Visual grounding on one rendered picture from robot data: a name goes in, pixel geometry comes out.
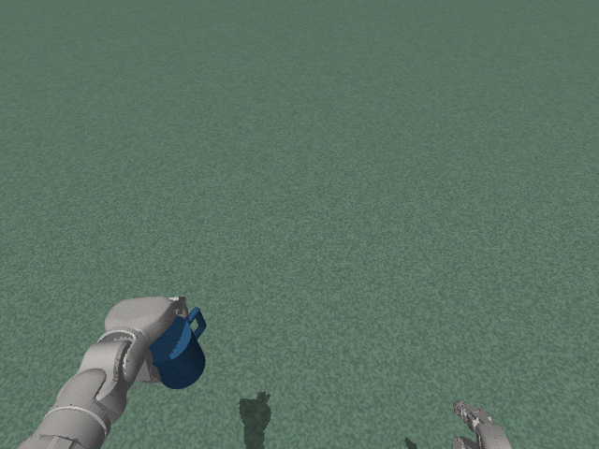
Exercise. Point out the left robot hand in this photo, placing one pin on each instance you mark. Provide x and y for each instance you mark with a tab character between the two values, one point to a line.
151	317

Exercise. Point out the mug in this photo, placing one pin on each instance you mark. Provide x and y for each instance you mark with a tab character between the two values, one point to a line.
177	354

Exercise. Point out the left robot arm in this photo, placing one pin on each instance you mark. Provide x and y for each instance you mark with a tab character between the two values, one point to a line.
95	397

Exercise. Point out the right robot hand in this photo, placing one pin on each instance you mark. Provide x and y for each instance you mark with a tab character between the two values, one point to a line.
488	436

